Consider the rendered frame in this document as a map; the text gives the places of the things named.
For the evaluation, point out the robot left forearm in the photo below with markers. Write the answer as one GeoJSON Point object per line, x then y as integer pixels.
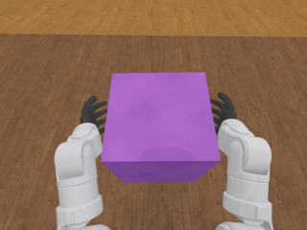
{"type": "Point", "coordinates": [76, 174]}

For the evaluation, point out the left robot hand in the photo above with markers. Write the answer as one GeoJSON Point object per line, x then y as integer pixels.
{"type": "Point", "coordinates": [88, 115]}

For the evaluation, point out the robot right forearm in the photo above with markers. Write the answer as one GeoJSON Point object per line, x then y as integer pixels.
{"type": "Point", "coordinates": [248, 173]}

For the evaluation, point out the carton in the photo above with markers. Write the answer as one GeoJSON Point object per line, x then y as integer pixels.
{"type": "Point", "coordinates": [159, 128]}

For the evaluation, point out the right robot hand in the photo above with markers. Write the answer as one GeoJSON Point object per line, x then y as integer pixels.
{"type": "Point", "coordinates": [227, 110]}

